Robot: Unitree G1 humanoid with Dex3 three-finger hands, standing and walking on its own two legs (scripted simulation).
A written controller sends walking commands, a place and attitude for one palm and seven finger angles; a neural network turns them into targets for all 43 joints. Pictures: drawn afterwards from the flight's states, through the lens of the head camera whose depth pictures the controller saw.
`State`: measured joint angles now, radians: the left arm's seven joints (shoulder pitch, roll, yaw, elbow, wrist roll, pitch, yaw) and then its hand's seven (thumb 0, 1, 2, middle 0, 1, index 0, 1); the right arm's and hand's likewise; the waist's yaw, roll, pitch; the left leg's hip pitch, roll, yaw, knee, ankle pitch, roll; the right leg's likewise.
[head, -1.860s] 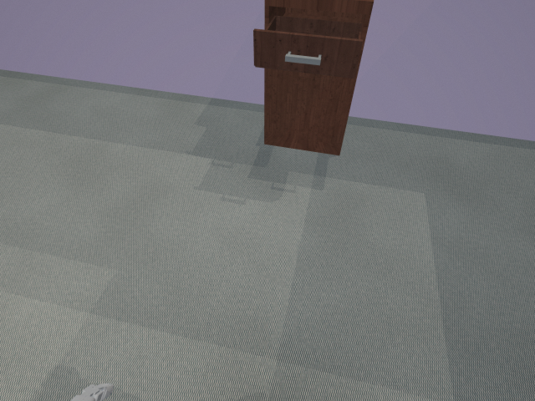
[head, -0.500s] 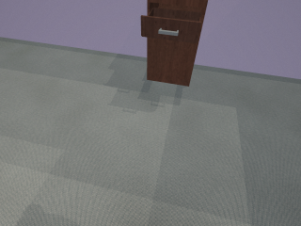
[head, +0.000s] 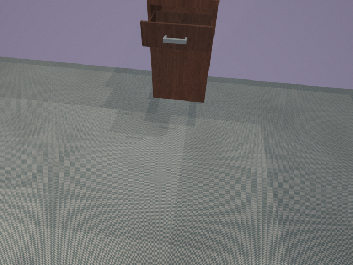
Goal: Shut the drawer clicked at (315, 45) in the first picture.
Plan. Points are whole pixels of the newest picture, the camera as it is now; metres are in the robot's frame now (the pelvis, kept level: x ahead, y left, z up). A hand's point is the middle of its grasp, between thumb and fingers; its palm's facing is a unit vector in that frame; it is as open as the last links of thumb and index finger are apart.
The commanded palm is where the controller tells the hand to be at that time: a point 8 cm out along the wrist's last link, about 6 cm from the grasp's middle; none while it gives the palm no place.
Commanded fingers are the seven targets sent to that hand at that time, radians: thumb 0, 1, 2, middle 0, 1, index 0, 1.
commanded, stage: walk to a spot facing it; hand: left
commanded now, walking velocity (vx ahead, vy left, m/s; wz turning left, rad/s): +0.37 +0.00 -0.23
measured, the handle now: (175, 39) +1.28 +0.08 -0.06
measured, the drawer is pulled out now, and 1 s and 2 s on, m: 0.29 0.29 0.29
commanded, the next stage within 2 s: turn to face it in 1.32 s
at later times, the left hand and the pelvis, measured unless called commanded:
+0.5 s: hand out of the picture +0.12 +0.13 -0.17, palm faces +0.03 -0.99 -0.13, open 7.4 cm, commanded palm none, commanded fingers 0.00 0.90 0.90 -0.20 -0.30 -0.20 -0.30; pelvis +0.19 -0.02 +0.00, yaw -3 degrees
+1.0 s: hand (136, 155) +0.51 +0.18 -0.16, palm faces -0.15 -0.98 -0.15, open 7.4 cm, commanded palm none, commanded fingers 0.00 0.90 0.90 -0.20 -0.30 -0.20 -0.30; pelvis +0.41 +0.01 +0.01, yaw -10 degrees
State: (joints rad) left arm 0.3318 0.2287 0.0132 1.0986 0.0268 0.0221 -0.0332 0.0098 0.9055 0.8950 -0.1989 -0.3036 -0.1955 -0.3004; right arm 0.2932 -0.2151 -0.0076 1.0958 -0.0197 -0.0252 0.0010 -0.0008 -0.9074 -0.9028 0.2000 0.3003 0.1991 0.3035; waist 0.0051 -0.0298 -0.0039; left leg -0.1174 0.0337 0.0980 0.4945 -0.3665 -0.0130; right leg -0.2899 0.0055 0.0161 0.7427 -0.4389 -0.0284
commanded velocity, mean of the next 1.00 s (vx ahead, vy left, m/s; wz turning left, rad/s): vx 0.37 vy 0.00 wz -0.17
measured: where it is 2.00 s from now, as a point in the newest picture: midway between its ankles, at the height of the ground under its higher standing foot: (191, 187)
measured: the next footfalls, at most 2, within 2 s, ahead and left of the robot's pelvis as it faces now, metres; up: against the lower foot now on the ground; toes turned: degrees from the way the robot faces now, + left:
right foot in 0.12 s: +0.10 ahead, -0.12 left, +0.00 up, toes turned -6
left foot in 0.60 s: +0.42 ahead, +0.08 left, +0.00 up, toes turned +4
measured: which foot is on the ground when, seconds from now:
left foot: down 0.00-0.12, up 0.14-0.58, down 0.60-1.00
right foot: up 0.00-0.10, down 0.12-0.60, up 0.62-1.00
